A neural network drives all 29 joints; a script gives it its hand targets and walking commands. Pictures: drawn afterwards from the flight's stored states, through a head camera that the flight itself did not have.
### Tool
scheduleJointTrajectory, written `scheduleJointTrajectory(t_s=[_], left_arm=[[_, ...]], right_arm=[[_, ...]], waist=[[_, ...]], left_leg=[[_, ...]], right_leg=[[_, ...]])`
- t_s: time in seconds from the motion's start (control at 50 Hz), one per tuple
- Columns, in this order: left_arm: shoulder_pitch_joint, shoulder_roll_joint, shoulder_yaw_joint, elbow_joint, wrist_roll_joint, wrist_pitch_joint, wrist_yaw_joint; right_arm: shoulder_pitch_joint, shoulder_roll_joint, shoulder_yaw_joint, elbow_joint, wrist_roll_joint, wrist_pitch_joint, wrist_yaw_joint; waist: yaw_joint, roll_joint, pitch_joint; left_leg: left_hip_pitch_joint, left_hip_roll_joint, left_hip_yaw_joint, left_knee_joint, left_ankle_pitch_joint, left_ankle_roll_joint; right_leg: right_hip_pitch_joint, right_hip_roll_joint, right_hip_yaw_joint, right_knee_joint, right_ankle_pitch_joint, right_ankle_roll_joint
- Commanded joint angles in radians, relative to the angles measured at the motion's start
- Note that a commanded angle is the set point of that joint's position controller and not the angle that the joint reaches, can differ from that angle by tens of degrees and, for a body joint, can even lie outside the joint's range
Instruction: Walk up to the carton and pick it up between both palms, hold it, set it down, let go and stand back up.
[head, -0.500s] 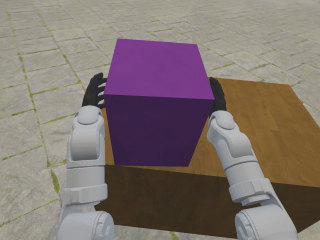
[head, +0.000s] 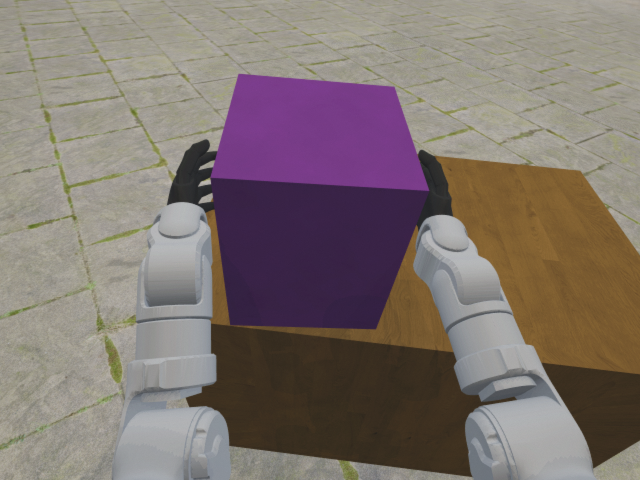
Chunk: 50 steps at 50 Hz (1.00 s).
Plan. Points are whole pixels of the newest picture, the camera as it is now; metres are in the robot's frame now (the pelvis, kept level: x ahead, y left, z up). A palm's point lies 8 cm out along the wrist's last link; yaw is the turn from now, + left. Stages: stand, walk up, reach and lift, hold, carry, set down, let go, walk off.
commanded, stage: hold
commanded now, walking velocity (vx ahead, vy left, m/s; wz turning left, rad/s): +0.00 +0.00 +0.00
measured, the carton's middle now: (310, 208) +0.41 +0.01 +0.15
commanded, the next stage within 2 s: set down in 1.38 s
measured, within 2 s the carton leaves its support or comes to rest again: neither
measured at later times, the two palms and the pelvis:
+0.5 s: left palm (190, 209) +0.36 +0.16 +0.19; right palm (434, 217) +0.37 -0.13 +0.18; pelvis +0.01 +0.00 +0.00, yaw +0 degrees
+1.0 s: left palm (186, 206) +0.36 +0.16 +0.19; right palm (434, 218) +0.36 -0.13 +0.18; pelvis +0.00 +0.00 +0.00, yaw +0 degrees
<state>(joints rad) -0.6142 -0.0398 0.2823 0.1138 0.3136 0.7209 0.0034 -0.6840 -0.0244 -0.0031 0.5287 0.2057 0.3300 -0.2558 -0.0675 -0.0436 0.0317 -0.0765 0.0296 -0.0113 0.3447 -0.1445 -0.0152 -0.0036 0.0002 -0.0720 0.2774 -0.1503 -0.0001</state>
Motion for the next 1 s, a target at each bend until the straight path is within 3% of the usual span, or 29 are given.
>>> scheduleJointTrajectory(t_s=[0.0,0.14,0.18,0.24,0.44,0.46,0.48,0.6,0.76,0.98], left_arm=[[-0.693,-0.603,-0.555,-0.118,-0.182,-0.083,-0.132],[-0.699,-0.591,-0.538,-0.112,-0.166,-0.083,-0.133],[-0.678,-0.603,-0.556,-0.150,-0.179,-0.086,-0.129],[-0.676,-0.592,-0.563,-0.167,-0.175,-0.085,-0.128],[-0.638,-0.591,-0.589,-0.180,-0.184,-0.075,-0.128],[-0.608,-0.572,-0.567,-0.161,-0.183,-0.068,-0.145],[-0.609,-0.568,-0.564,-0.169,-0.182,-0.068,-0.154],[-0.663,-0.584,-0.585,-0.191,-0.186,-0.064,-0.152],[-0.683,-0.597,-0.557,-0.137,-0.168,-0.054,-0.146],[-0.690,-0.599,-0.533,-0.107,-0.158,-0.061,-0.150]], right_arm=[[-0.859,0.604,0.382,-0.382,0.076,-0.091,0.107],[-0.863,0.603,0.374,-0.378,0.076,-0.094,0.109],[-0.846,0.613,0.400,-0.402,0.095,-0.096,0.107],[-0.841,0.612,0.417,-0.418,0.104,-0.090,0.100],[-0.798,0.603,0.427,-0.438,0.105,-0.075,0.091],[-0.763,0.616,0.437,-0.469,0.089,-0.070,0.080],[-0.772,0.610,0.437,-0.469,0.094,-0.064,0.076],[-0.806,0.610,0.429,-0.479,0.103,-0.058,0.085],[-0.825,0.590,0.370,-0.409,0.073,-0.061,0.108],[-0.851,0.594,0.359,-0.385,0.068,-0.083,0.115]], waist=[[-0.022,0.088,-0.504],[-0.014,0.081,-0.462],[-0.017,0.079,-0.504],[-0.009,0.082,-0.506],[-0.024,0.079,-0.470],[-0.035,0.026,-0.483],[-0.027,0.046,-0.474],[-0.027,0.083,-0.460],[-0.026,0.090,-0.425],[-0.029,0.081,-0.458]], left_leg=[[0.243,-0.062,0.013,0.024,0.278,-0.014],[0.229,-0.063,0.018,0.010,0.234,-0.008],[0.254,-0.063,0.016,0.025,0.313,-0.013],[0.253,-0.067,0.011,0.036,0.335,-0.016],[0.250,-0.067,0.007,0.029,0.319,-0.022],[0.228,-0.078,0.019,0.033,0.300,-0.009],[0.208,-0.077,0.013,0.022,0.285,-0.010],[0.210,-0.070,0.009,0.021,0.283,-0.023],[0.204,-0.054,0.017,-0.007,0.201,-0.016],[0.216,-0.059,0.021,0.003,0.230,-0.012]], right_leg=[[0.011,0.060,-0.015,-0.030,0.162,0.048],[-0.002,0.057,-0.022,-0.034,0.117,0.052],[0.024,0.064,-0.019,-0.025,0.196,0.051],[0.027,0.064,-0.017,-0.017,0.233,0.057],[0.030,0.062,-0.014,-0.021,0.237,0.058],[0.109,0.056,-0.005,-0.026,0.267,0.063],[0.119,0.051,-0.003,-0.017,0.285,0.065],[0.079,0.057,-0.012,-0.016,0.219,0.052],[0.027,0.058,-0.018,-0.034,0.084,0.037],[0.052,0.059,-0.020,-0.029,0.123,0.041]])
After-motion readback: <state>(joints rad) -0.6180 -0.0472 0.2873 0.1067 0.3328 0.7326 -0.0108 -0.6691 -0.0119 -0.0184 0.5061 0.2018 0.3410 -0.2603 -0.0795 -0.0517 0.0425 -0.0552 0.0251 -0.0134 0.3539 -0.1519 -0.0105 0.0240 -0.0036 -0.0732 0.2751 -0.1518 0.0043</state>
